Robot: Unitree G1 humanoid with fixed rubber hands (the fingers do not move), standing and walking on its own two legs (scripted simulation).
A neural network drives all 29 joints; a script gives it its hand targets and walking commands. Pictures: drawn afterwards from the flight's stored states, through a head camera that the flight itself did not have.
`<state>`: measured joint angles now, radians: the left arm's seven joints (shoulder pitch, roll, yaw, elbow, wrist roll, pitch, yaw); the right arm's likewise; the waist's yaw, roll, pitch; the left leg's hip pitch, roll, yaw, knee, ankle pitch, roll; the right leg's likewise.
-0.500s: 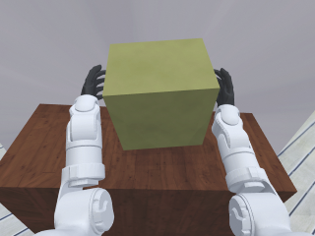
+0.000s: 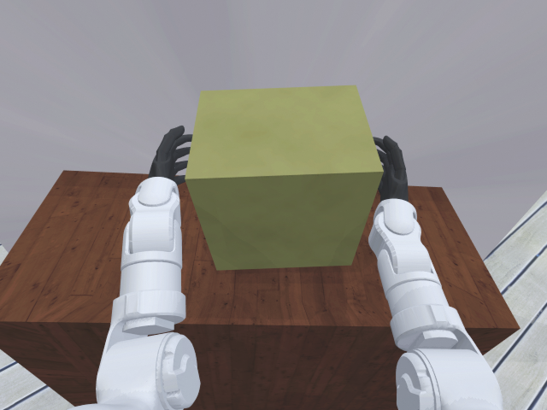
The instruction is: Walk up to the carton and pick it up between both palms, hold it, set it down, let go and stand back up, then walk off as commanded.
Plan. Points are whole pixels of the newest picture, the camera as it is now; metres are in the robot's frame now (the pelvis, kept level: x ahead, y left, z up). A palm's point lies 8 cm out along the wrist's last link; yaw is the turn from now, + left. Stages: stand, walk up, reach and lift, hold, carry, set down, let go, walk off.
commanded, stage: set down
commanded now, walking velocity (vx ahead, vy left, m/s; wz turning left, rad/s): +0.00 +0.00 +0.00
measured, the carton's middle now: (281, 184) +0.44 +0.00 +0.10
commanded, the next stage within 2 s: none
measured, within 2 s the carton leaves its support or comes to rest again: neither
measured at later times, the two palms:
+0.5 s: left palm (171, 184) +0.40 +0.17 +0.13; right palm (385, 201) +0.38 -0.16 +0.13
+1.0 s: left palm (177, 194) +0.41 +0.16 +0.10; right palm (384, 212) +0.38 -0.16 +0.11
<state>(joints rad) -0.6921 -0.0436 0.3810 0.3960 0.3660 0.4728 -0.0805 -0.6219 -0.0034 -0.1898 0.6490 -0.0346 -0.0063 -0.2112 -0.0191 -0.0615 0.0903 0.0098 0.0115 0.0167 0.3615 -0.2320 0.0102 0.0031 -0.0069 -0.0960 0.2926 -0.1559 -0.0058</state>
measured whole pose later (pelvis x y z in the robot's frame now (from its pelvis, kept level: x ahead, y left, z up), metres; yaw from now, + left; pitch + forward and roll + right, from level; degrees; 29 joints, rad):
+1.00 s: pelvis +0.02 +0.00 +0.00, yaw +0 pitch -6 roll -1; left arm -0.69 -0.03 0.39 0.62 0.37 0.30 -0.08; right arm -0.58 0.05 -0.32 0.74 -0.15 -0.08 -0.19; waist -0.02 -0.06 0.10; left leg 0.00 0.01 0.02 0.36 -0.25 0.01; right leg 0.00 -0.01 -0.10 0.28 -0.17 0.00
